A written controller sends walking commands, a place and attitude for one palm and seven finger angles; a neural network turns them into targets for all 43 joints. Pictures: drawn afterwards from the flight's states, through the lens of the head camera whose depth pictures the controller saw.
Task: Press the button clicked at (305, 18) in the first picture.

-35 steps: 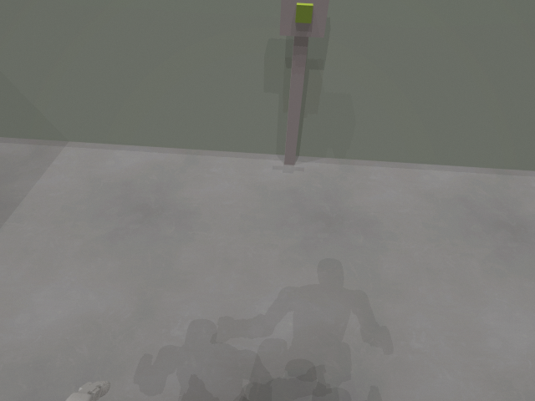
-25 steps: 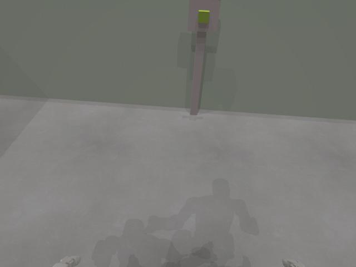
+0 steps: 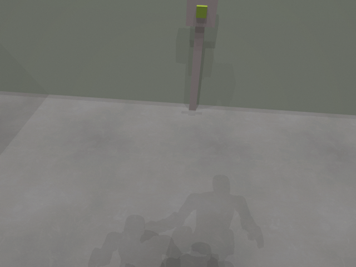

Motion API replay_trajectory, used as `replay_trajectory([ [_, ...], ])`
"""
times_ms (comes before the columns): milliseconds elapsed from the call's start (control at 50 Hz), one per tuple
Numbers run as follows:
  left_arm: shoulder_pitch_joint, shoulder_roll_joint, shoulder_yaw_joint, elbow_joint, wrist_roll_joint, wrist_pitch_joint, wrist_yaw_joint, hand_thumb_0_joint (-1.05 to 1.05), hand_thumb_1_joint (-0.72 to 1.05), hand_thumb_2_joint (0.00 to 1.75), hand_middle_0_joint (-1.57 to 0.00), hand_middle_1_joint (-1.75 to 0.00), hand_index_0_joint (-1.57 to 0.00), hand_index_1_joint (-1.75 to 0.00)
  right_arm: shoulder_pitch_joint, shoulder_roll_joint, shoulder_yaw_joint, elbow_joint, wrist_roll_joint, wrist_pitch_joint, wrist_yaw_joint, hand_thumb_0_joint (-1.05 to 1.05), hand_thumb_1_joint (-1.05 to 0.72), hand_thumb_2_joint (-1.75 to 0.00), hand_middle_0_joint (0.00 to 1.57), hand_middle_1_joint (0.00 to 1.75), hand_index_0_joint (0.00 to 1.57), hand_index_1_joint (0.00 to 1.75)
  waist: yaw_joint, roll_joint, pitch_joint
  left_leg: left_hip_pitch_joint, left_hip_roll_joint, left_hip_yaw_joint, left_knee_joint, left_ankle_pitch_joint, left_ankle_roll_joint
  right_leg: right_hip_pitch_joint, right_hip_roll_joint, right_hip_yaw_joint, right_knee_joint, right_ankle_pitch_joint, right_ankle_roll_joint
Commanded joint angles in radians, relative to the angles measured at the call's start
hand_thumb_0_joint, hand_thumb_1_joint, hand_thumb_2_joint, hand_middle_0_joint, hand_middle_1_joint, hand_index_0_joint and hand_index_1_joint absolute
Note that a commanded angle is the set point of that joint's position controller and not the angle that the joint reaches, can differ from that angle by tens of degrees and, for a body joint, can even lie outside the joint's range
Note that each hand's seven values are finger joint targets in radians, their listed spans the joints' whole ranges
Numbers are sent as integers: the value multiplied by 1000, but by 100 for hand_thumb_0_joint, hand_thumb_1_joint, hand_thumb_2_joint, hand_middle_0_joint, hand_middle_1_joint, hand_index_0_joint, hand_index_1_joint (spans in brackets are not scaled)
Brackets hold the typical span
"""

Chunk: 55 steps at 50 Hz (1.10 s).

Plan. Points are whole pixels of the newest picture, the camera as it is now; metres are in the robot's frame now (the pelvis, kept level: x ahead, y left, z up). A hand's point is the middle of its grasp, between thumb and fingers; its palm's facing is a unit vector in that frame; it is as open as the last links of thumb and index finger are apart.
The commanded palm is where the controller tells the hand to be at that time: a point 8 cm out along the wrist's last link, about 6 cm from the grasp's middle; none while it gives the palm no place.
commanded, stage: stand and wait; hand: left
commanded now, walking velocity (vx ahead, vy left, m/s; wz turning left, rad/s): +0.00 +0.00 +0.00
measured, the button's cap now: (201, 11) +1.45 -0.05 +0.03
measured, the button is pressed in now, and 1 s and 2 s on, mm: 0 0 0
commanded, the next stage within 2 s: look at it before walking up in 0.24 s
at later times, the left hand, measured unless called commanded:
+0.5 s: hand out of the picture +0.08 +0.24 -0.16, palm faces -0.04 -0.94 -0.33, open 7.4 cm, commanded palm none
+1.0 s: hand out of the picture +0.09 +0.24 -0.16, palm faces -0.03 -0.94 -0.33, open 7.4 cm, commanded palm none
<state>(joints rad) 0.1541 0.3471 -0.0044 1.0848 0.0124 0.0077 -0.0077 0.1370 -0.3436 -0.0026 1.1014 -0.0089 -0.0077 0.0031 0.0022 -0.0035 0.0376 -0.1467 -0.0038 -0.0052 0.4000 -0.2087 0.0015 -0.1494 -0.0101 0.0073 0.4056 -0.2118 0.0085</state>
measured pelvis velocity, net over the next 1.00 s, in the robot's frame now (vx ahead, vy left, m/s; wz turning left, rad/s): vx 0.01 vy -0.01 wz -0.01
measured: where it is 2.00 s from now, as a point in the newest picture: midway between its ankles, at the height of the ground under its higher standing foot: (189, 253)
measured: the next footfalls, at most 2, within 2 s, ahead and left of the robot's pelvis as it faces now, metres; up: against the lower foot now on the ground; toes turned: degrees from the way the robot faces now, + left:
left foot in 1.72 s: +0.41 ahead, +0.05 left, +0.00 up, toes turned -9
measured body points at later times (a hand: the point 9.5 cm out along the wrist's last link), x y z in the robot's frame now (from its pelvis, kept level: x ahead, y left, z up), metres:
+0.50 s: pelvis +0.00 +0.00 +0.00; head +0.01 +0.00 +0.45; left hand +0.08 +0.29 -0.13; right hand +0.08 -0.30 -0.13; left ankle +0.01 +0.12 -0.74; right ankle +0.01 -0.12 -0.74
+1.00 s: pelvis +0.01 -0.01 +0.00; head +0.02 +0.00 +0.45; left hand +0.09 +0.29 -0.13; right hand +0.10 -0.30 -0.13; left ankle +0.01 +0.12 -0.74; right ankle +0.01 -0.12 -0.74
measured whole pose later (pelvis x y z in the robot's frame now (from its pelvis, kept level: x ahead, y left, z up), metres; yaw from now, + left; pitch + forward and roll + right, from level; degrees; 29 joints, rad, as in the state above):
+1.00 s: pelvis +0.01 -0.01 +0.00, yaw -1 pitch -2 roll +0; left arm 0.13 0.34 -0.01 1.09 0.01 0.00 0.00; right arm 0.10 -0.34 0.00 1.11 -0.01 -0.01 0.00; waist 0.01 0.00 0.04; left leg -0.12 0.01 0.00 0.36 -0.21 -0.01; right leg -0.13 0.00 0.01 0.37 -0.21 0.00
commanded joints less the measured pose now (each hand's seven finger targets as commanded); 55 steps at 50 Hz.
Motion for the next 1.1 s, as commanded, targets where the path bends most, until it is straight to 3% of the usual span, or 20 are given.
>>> replay_trajectory([
  [0, -62, 204, 38, -65, -2, -29, 16, 0, 90, 90, -20, -30, -20, -30, -74, -209, -39, -62, -1, -25, -14, 0, -90, -90, 20, 30, 20, 30, 0, 1, -33, -20, 113, -102, -89, 39, 31, -29, -111, 101, -93, -7, -38],
  [100, -62, 205, 37, -63, -1, -29, 15, 0, 90, 90, -20, -30, -20, -30, -64, -208, -38, -54, -2, -25, -12, 0, -90, -90, 20, 30, 20, 30, -2, -9, -32, -22, 112, -104, -91, 21, 30, -42, -110, 109, -102, -39, -38],
  [920, -62, 205, 37, -55, -2, -36, 18, 0, 90, 90, -20, -30, -20, -30, -88, -212, -34, -49, 1, -29, -17, 0, -90, -90, 20, 30, 20, 30, 0, 7, -90, 56, 129, -86, -85, 206, 24, 27, -116, 88, -86, 196, -36],
  [960, -7, 99, 17, -33, -2, -15, 20, 0, 90, 90, -20, -30, -20, -30, -29, -102, -10, -27, -6, -13, -15, 0, -90, -90, 20, 30, 20, 30, -2, -7, -92, 64, 126, -48, -56, 102, 4, 8, -103, 95, -73, 101, -26],
  [980, 19, 85, 17, -32, 1, -4, 17, 0, 90, 90, -20, -30, -20, -30, 0, -87, -9, -26, -8, -6, -14, 0, -90, -90, 20, 30, 20, 30, -2, -3, -92, 65, 126, -37, -42, 0, 2, -18, -91, 106, -61, -10, -29],
  [1020, 31, 93, 27, -51, 7, 9, 3, 0, 90, 90, -20, -30, -20, -30, 11, -103, -21, -37, -14, 3, -12, 0, -90, -90, 20, 30, 20, 30, 0, 2, 2, 1, 134, -44, -60, -232, 14, -112, -64, 126, -61, -229, -39],
  [1080, 55, 89, 45, -95, 12, 12, -13, 0, 90, 90, -20, -30, -20, -30, 45, -144, -49, -66, -15, 4, -12, 0, -90, -90, 20, 30, 20, 30, -7, 48, 88, -17, 191, -109, -94, -449, 54, -261, -7, 119, 44, -349, -49],
])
